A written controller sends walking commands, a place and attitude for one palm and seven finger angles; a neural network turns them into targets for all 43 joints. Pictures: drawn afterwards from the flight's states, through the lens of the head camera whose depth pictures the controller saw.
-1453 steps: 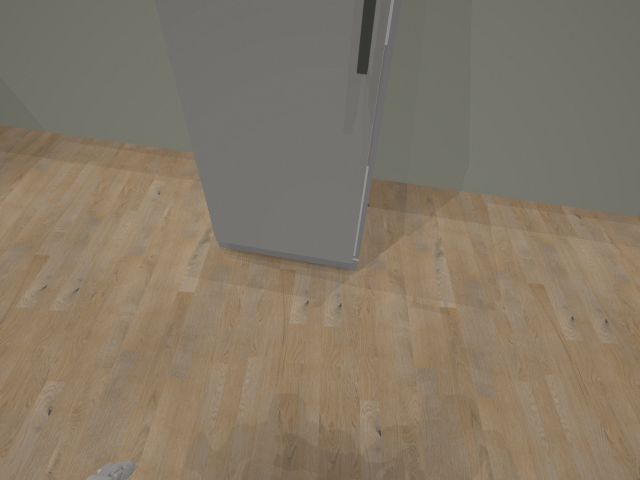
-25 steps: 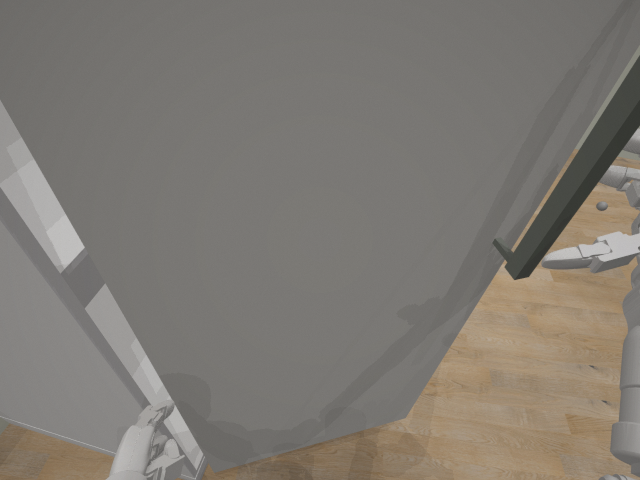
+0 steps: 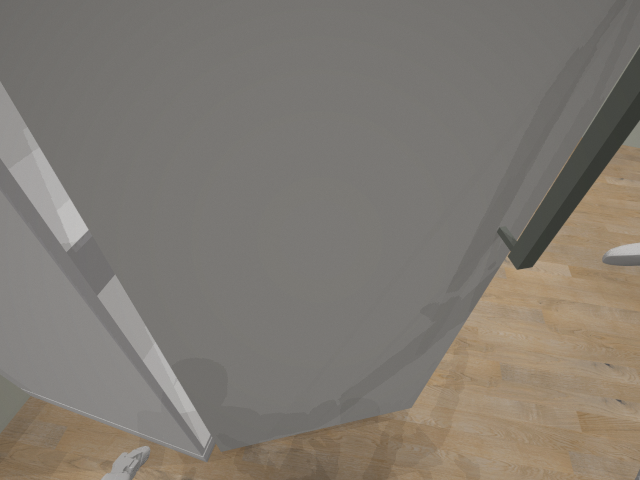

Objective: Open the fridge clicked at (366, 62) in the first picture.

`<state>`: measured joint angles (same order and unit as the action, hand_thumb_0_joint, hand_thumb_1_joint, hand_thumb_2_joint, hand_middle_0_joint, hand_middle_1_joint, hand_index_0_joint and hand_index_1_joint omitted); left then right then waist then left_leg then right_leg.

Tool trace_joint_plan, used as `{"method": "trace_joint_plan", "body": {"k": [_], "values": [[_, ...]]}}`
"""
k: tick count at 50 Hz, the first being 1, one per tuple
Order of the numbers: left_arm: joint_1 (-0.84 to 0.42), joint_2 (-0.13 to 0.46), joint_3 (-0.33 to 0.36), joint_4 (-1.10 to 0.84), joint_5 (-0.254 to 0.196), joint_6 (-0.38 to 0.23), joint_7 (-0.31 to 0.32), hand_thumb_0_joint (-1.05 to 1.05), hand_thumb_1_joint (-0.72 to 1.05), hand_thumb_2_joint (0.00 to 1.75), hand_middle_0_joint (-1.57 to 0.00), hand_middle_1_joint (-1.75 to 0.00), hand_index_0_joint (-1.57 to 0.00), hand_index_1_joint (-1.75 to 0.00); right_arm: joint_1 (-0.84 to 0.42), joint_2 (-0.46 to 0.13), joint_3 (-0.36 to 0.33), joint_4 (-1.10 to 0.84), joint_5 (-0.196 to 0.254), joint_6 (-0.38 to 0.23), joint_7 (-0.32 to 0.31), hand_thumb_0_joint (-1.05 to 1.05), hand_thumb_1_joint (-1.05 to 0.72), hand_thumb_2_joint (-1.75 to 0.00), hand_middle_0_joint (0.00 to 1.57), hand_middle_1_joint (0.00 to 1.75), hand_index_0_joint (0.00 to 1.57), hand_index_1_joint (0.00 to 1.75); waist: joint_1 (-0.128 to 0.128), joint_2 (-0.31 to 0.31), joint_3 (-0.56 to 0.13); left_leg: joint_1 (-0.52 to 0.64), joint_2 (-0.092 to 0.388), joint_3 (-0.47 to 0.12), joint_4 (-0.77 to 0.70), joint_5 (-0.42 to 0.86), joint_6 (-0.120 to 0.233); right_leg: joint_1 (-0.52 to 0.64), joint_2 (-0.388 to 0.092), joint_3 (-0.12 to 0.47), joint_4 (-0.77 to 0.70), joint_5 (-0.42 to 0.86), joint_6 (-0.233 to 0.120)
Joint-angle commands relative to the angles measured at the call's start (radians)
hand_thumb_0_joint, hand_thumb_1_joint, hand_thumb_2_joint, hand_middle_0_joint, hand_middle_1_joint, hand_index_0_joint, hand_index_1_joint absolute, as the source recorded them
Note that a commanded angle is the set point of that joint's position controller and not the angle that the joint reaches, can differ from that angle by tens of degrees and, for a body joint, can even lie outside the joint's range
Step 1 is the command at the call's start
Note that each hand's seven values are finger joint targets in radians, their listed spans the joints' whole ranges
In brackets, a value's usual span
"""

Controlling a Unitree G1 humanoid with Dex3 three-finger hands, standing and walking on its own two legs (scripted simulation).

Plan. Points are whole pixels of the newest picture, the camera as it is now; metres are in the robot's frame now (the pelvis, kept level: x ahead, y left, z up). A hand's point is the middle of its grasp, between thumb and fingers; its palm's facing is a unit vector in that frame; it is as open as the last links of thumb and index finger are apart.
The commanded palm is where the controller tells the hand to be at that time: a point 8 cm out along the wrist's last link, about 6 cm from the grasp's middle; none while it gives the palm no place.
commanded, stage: slip the hand off the handle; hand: right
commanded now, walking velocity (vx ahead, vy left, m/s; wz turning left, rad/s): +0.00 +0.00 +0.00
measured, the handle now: (579, 141) +0.41 -0.23 +0.26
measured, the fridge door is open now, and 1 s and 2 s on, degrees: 60 60 60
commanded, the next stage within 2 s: draw the hand back to the body in 0.60 s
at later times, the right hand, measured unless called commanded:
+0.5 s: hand out of the picture +0.25 -0.32 +0.22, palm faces +0.40 +0.90 -0.16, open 14.7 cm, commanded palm +0.21 -0.36 +0.23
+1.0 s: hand out of the picture +0.22 -0.29 +0.21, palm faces +0.15 +0.99 -0.07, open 14.7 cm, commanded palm +0.17 -0.35 +0.21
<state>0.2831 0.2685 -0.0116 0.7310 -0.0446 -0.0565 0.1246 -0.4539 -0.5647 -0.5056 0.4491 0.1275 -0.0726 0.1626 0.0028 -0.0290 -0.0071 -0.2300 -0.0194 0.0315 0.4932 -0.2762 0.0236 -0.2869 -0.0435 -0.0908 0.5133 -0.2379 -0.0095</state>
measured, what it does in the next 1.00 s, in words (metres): stands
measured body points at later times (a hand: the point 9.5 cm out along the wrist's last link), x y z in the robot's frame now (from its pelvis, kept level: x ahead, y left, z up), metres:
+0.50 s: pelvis -0.01 +0.00 +0.00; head -0.03 +0.00 +0.45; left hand +0.21 +0.21 -0.07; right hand +0.22 -0.37 +0.23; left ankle -0.01 +0.10 -0.74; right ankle +0.02 -0.11 -0.74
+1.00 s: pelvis -0.02 +0.00 +0.00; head -0.07 +0.03 +0.45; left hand +0.19 +0.22 -0.06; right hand +0.20 -0.35 +0.22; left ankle -0.01 +0.11 -0.74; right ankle +0.02 -0.11 -0.74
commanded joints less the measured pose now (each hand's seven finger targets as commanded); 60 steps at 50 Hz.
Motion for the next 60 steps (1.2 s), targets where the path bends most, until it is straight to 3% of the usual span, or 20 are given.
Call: {"method": "trace_joint_plan", "body": {"k": [1,4,9,14,19,22,25,29,33,36,37,39,42,43,44,47,50,52,56,60], "values": [[-0.107,0.142,0.049,-0.154,0.001,-0.064,0.011,0.00,0.90,0.90,-0.20,-0.30,-0.20,-0.30,-0.262,-0.277,-0.050,-0.312,0.035,-0.074,0.005,0.00,0.55,-0.20,0.25,1.15,0.25,1.15,-0.035,-0.059,-0.255,0.020,-0.008,-0.031,-0.066,0.195,0.004,0.167,0.021,0.074,-0.054,0.200,-0.013],[-0.128,0.141,0.045,-0.164,-0.001,-0.073,0.014,0.00,0.90,0.90,-0.20,-0.30,-0.20,-0.30,-0.169,-0.273,-0.080,-0.385,0.058,-0.052,0.002,0.00,0.55,-0.20,0.25,1.15,0.25,1.15,-0.052,-0.039,-0.249,0.036,-0.010,-0.018,-0.064,0.202,0.004,0.175,0.019,0.080,-0.066,0.211,-0.013],[-0.177,0.132,0.030,-0.168,0.005,-0.093,0.025,0.00,0.90,0.90,-0.20,-0.30,-0.20,-0.30,-0.150,-0.259,-0.089,-0.500,0.071,-0.019,-0.023,0.00,0.55,-0.20,0.25,1.15,0.25,1.15,-0.057,-0.071,-0.209,0.031,-0.008,-0.015,-0.085,0.148,0.005,0.183,0.017,0.085,-0.089,0.171,-0.007],[-0.208,0.126,0.019,-0.165,0.009,-0.098,0.030,0.00,0.90,0.90,-0.20,-0.30,-0.20,-0.30,-0.044,-0.241,-0.102,-0.526,0.084,0.007,-0.020,0.00,0.55,-0.20,0.25,1.15,0.25,1.15,-0.061,-0.043,-0.185,0.046,-0.004,-0.010,-0.090,0.167,0.003,0.183,0.020,0.079,-0.088,0.182,-0.007],[-0.246,0.113,0.006,-0.175,0.003,-0.102,0.036,0.00,0.90,0.90,-0.20,-0.30,-0.20,-0.30,-0.037,-0.167,-0.033,-0.609,0.107,0.027,0.017,0.00,0.55,-0.20,0.25,1.15,0.25,1.15,-0.049,-0.070,-0.161,0.031,-0.006,-0.004,-0.103,0.157,0.003,0.215,0.020,0.085,-0.092,0.176,-0.003],[-0.252,0.121,0.007,-0.168,0.009,-0.104,0.043,0.00,0.90,0.90,-0.20,-0.30,-0.20,-0.30,0.012,-0.190,-0.062,-0.621,0.119,0.038,0.025,0.00,0.55,-0.20,0.25,1.15,0.25,1.15,-0.057,-0.052,-0.161,0.046,0.002,-0.012,-0.108,0.170,0.005,0.216,0.022,0.083,-0.082,0.177,-0.006],[-0.266,0.114,0.001,-0.163,0.001,-0.102,0.050,0.00,0.90,0.90,-0.20,-0.30,-0.20,-0.30,0.003,-0.181,-0.052,-0.613,0.129,0.052,0.038,0.00,0.55,-0.20,0.25,1.15,0.25,1.15,-0.049,-0.045,-0.111,0.023,0.003,-0.008,-0.126,0.114,-0.001,0.201,0.024,0.089,-0.098,0.126,-0.005],[-0.286,0.105,-0.003,-0.176,0.007,-0.114,0.052,0.00,0.90,0.90,-0.20,-0.30,-0.20,-0.30,0.019,-0.187,-0.059,-0.712,0.129,0.039,0.032,0.00,0.55,-0.20,0.25,1.15,0.25,1.15,-0.064,-0.114,-0.159,0.060,0.007,-0.015,-0.119,0.139,0.006,0.230,0.031,0.089,-0.093,0.157,-0.003],[-0.289,0.106,-0.007,-0.164,0.010,-0.122,0.053,0.00,0.90,0.90,-0.20,-0.30,-0.20,-0.30,0.071,-0.193,-0.082,-0.702,0.139,0.036,0.025,0.00,0.55,-0.20,0.25,1.15,0.25,1.15,-0.070,-0.075,-0.133,0.066,0.012,-0.014,-0.125,0.134,0.003,0.207,0.031,0.088,-0.097,0.143,-0.005],[-0.287,0.109,-0.006,-0.150,0.005,-0.129,0.060,0.00,0.90,0.90,-0.20,-0.30,-0.20,-0.30,0.043,-0.199,-0.084,-0.640,0.145,0.043,0.032,0.00,0.55,-0.20,0.25,1.15,0.25,1.15,-0.061,-0.047,-0.087,0.036,0.010,-0.009,-0.149,0.037,-0.002,0.185,0.032,0.095,-0.116,0.063,-0.006],[-0.325,0.133,-0.006,-0.152,-0.020,-0.131,0.067,0.00,0.90,0.90,-0.20,-0.30,-0.20,-0.30,0.092,-0.200,-0.060,-0.507,0.197,0.176,0.093,0.00,0.55,-0.20,0.25,1.15,0.25,1.15,-0.083,-0.060,-0.116,0.094,0.029,-0.031,-0.159,0.050,0.008,0.177,0.031,0.096,-0.120,0.054,-0.009],[-0.344,0.131,-0.010,-0.171,-0.036,-0.141,0.075,0.00,0.90,0.90,-0.20,-0.30,-0.20,-0.30,0.014,-0.251,-0.077,-0.575,0.219,0.288,0.147,0.00,0.55,-0.20,0.25,1.15,0.25,1.15,-0.084,-0.049,-0.128,0.102,0.039,-0.047,-0.175,0.057,-0.003,0.187,0.033,0.098,-0.116,0.076,-0.016],[-0.367,0.128,-0.023,-0.200,-0.043,-0.158,0.066,0.00,0.90,0.90,-0.20,-0.30,-0.20,-0.30,-0.019,-0.243,-0.050,-0.630,0.243,0.373,0.212,0.00,0.55,-0.20,0.25,1.15,0.25,1.15,-0.078,-0.067,-0.143,0.107,0.041,-0.065,-0.180,0.084,-0.007,0.203,0.036,0.109,-0.099,0.114,-0.016],[-0.357,0.130,-0.024,-0.202,-0.043,-0.158,0.058,0.00,0.90,0.90,-0.20,-0.30,-0.20,-0.30,0.003,-0.271,-0.080,-0.629,0.256,0.383,0.232,0.00,0.55,-0.20,0.25,1.15,0.25,1.15,-0.079,-0.059,-0.156,0.113,0.043,-0.069,-0.178,0.109,-0.014,0.201,0.039,0.114,-0.096,0.128,-0.018],[-0.352,0.130,-0.027,-0.207,-0.044,-0.156,0.051,0.00,0.90,0.90,-0.20,-0.30,-0.20,-0.30,0.015,-0.276,-0.091,-0.640,0.270,0.381,0.252,0.00,0.55,-0.20,0.25,1.15,0.25,1.15,-0.079,-0.023,-0.159,0.112,0.037,-0.063,-0.176,0.118,-0.021,0.204,0.043,0.118,-0.095,0.136,-0.019],[-0.350,0.132,-0.015,-0.228,-0.035,-0.157,0.030,0.00,0.90,0.90,-0.20,-0.30,-0.20,-0.30,0.131,-0.311,-0.178,-0.677,0.286,0.350,0.244,0.00,0.55,-0.20,0.25,1.15,0.25,1.15,-0.101,-0.014,-0.168,0.122,0.046,-0.079,-0.167,0.154,-0.027,0.188,0.038,0.111,-0.074,0.153,-0.015],[-0.339,0.130,-0.011,-0.230,-0.043,-0.151,0.018,0.00,0.90,0.90,-0.20,-0.30,-0.20,-0.30,0.213,-0.240,-0.156,-0.620,0.298,0.363,0.229,0.00,0.55,-0.20,0.25,1.15,0.25,1.15,-0.094,0.024,-0.112,0.079,0.041,-0.067,-0.172,0.078,-0.027,0.155,0.036,0.106,-0.086,0.102,-0.010],[-0.349,0.137,-0.006,-0.231,-0.044,-0.147,0.018,0.00,0.90,0.90,-0.20,-0.30,-0.20,-0.30,0.223,-0.237,-0.151,-0.627,0.286,0.381,0.219,0.00,0.55,-0.20,0.25,1.15,0.25,1.15,-0.095,-0.008,-0.081,0.057,0.045,-0.082,-0.179,0.046,-0.030,0.149,0.032,0.099,-0.072,0.092,-0.010],[-0.349,0.123,-0.017,-0.249,-0.048,-0.163,0.028,0.00,0.90,0.90,-0.20,-0.30,-0.20,-0.30,0.141,-0.177,-0.056,-0.750,0.264,0.373,0.200,0.00,0.55,-0.20,0.25,1.15,0.25,1.15,-0.076,-0.091,-0.061,0.023,0.018,-0.042,-0.183,-0.056,-0.003,0.186,0.036,0.111,-0.114,0.025,-0.007],[-0.342,0.121,-0.024,-0.233,-0.036,-0.183,0.043,0.00,0.90,0.90,-0.20,-0.30,-0.20,-0.30,0.130,-0.169,-0.047,-0.832,0.257,0.330,0.180,0.00,0.41,-0.27,0.25,1.07,0.25,1.07,-0.073,-0.096,-0.076,0.042,0.001,-0.013,-0.180,-0.033,0.004,0.220,0.035,0.128,-0.145,0.016,-0.008]]}}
